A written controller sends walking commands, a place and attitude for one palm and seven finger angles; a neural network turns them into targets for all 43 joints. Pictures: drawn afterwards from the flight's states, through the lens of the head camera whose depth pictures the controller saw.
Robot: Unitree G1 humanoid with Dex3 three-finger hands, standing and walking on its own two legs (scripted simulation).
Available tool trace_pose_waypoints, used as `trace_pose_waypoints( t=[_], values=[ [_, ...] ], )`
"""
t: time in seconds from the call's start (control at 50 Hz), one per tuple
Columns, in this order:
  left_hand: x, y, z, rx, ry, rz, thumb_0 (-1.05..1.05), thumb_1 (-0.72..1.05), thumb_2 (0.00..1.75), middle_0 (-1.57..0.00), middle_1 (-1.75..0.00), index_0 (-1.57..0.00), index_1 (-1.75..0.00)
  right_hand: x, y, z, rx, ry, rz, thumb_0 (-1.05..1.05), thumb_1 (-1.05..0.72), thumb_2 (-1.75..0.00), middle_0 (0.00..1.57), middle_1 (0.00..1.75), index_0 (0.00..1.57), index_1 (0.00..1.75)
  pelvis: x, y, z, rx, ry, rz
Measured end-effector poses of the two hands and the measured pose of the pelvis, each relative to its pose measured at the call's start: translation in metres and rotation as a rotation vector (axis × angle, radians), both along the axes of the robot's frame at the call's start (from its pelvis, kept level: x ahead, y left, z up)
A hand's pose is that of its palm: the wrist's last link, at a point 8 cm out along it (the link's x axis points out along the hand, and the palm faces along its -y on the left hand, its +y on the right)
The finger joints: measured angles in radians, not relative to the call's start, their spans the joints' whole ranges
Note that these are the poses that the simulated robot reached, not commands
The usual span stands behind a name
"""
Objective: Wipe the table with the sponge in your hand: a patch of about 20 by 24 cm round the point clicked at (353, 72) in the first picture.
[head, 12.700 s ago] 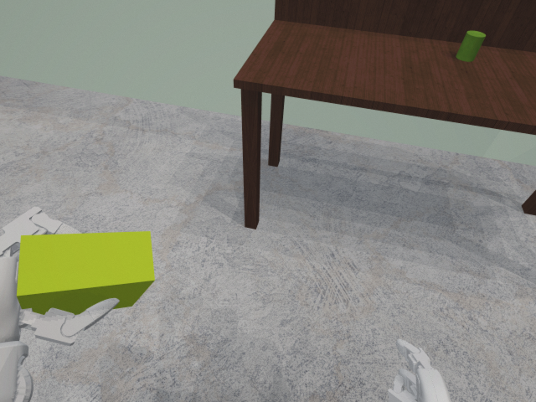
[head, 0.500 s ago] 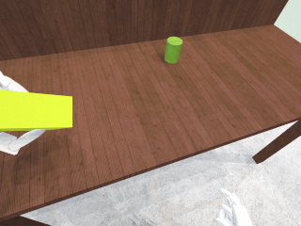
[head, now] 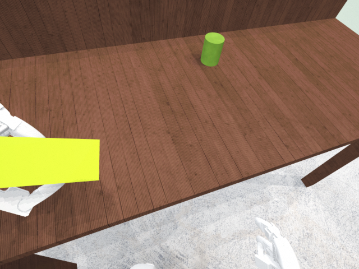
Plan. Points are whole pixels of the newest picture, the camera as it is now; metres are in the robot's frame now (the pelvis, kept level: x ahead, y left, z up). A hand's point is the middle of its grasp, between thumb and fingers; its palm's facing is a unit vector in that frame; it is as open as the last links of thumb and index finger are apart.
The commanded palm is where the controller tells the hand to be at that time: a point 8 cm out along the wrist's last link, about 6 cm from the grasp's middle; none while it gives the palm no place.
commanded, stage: come to a stop and stand still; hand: left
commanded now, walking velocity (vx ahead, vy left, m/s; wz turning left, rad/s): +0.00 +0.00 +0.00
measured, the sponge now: (59, 161) +0.24 +0.22 +0.16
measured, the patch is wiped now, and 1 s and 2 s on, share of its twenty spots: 0.00 0.00 0.00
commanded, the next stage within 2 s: look again from close up in 0.62 s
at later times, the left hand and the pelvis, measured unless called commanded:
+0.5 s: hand (22, 208) +0.17 +0.23 +0.17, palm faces +0.38 -0.86 -0.34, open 9.6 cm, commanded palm +0.11 +0.26 +0.18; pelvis -0.05 -0.03 +0.00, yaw +1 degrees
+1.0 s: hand (15, 220) +0.16 +0.23 +0.17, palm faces +0.40 -0.87 -0.30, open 9.6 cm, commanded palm +0.10 +0.26 +0.18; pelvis -0.05 -0.02 +0.01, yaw +1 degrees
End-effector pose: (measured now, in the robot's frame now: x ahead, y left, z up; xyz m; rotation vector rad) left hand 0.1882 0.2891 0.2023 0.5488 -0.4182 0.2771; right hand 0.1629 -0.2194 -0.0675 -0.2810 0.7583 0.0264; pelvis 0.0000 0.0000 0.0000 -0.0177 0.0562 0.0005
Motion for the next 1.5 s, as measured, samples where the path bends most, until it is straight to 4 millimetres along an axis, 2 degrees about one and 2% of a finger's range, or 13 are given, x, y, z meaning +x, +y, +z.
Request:
trace_pose_waypoints(
  t=[0.06, 0.18, 0.24, 0.38, 0.6, 0.72, 0.94, 1.12, 1.18, 1.24, 1.38, 1.42, 1.5],
  values=[
    [-0.01, -0.006, -0.002, -0.013, 0.027, -0.006, 0.0, -0.45, 1.02, -0.79, -1.34, -0.79, -1.34, -0.002, -0.001, 0.001, 0.024, -0.027, -0.029, 0.01, -0.9, -0.9, 0.2, 0.3, 0.2, 0.3, -0.006, -0.003, 0.001, 0.005, -0.01, -0.002],
    [-0.027, 0.003, -0.022, -0.093, 0.112, 0.085, 0.0, -0.45, 1.02, -0.79, -1.34, -0.79, -1.35, -0.013, -0.011, 0.002, 0.038, -0.056, -0.069, 0.01, -0.9, -0.9, 0.2, 0.3, 0.2, 0.3, -0.02, -0.012, 0.003, 0.003, -0.03, 0.005],
    [-0.036, -0.003, -0.027, -0.146, 0.113, 0.096, 0.0, -0.45, 1.02, -0.79, -1.35, -0.78, -1.35, -0.021, -0.018, 0.005, 0.027, -0.069, -0.072, 0.01, -0.9, -0.9, 0.2, 0.3, 0.2, 0.3, -0.027, -0.016, 0.004, 0.001, -0.041, 0.007],
    [-0.051, -0.026, -0.019, -0.171, 0.058, 0.028, 0.0, -0.45, 1.02, -0.79, -1.35, -0.78, -1.35, -0.035, -0.031, 0.011, 0.004, -0.098, -0.08, 0.01, -0.9, -0.9, 0.2, 0.3, 0.2, 0.3, -0.04, -0.023, 0.004, -0.006, -0.057, 0.018],
    [-0.066, -0.018, -0.023, -0.181, 0.084, 0.073, 0.0, -0.45, 1.02, -0.79, -1.35, -0.78, -1.35, -0.054, -0.034, 0.011, 0.007, -0.107, -0.099, 0.02, -0.91, -0.9, 0.2, 0.3, 0.2, 0.3, -0.05, -0.026, 0.005, -0.008, -0.066, 0.021],
    [-0.07, -0.021, -0.025, -0.197, 0.086, 0.065, 0.0, -0.45, 1.02, -0.79, -1.35, -0.78, -1.35, -0.052, -0.028, 0.012, 0.008, -0.111, -0.082, 0.02, -0.9, -0.9, 0.2, 0.3, 0.2, 0.3, -0.052, -0.025, 0.006, -0.007, -0.072, 0.025],
    [-0.073, -0.016, -0.02, -0.197, 0.078, 0.075, 0.0, -0.45, 1.03, -0.78, -1.35, -0.78, -1.35, -0.034, -0.017, 0.024, 0.022, -0.172, -0.062, 0.02, -0.9, -0.9, 0.2, 0.3, 0.2, 0.3, -0.052, -0.022, 0.007, -0.007, -0.08, 0.024],
    [-0.069, -0.015, -0.028, -0.227, 0.108, 0.086, 0.0, -0.45, 1.03, -0.78, -1.35, -0.78, -1.35, -0.028, -0.014, 0.027, 0.012, -0.175, -0.055, 0.02, -0.9, -0.9, 0.2, 0.3, 0.2, 0.3, -0.05, -0.019, 0.009, -0.01, -0.083, 0.019],
    [-0.055, 0.004, -0.003, -0.039, 0.01, 0.091, 0.0, -0.45, 1.03, -0.78, -1.35, -0.78, -1.35, -0.031, -0.01, 0.023, -0.021, -0.147, -0.01, 0.01, -0.9, -0.9, 0.2, 0.3, 0.2, 0.3, -0.054, -0.022, 0.006, -0.02, -0.07, 0.019],
    [-0.044, 0.019, 0.005, -0.059, -0.056, 0.116, 0.0, -0.45, 1.03, -0.78, -1.35, -0.78, -1.35, -0.037, -0.008, 0.019, -0.008, -0.127, -0.026, 0.01, -0.9, -0.9, 0.2, 0.3, 0.2, 0.3, -0.053, -0.017, 0.006, -0.024, -0.07, -0.006],
    [-0.032, -0.014, -0.026, -0.122, 0.1, -0.018, 0.0, -0.44, 1.03, -0.78, -1.36, -0.77, -1.36, -0.053, -0.002, 0.006, 0.036, -0.088, -0.129, 0.01, -0.9, -0.9, 0.2, 0.3, 0.2, 0.3, -0.034, 0.003, 0.007, -0.009, -0.06, -0.033],
    [-0.029, -0.013, -0.034, -0.108, 0.142, -0.032, 0.0, -0.44, 1.03, -0.78, -1.36, -0.78, -1.36, -0.055, 0.0, 0.003, 0.032, -0.056, -0.142, 0.01, -0.9, -0.9, 0.2, 0.3, 0.2, 0.3, -0.028, 0.004, 0.007, -0.008, -0.06, -0.03],
    [-0.018, 0.007, -0.038, -0.086, 0.143, 0.023, 0.0, -0.45, 1.03, -0.78, -1.36, -0.78, -1.36, -0.05, 0.004, 0.001, 0.01, -0.008, -0.135, 0.02, -0.9, -0.9, 0.2, 0.3, 0.2, 0.3, -0.017, 0.002, 0.007, -0.008, -0.051, -0.015]
  ],
)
